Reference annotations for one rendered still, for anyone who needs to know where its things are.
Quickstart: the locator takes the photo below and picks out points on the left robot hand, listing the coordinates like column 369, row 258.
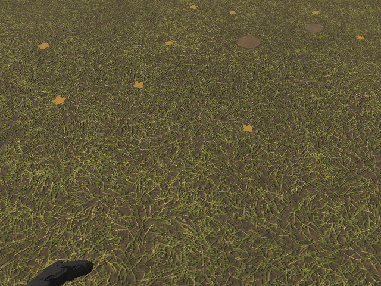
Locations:
column 58, row 273

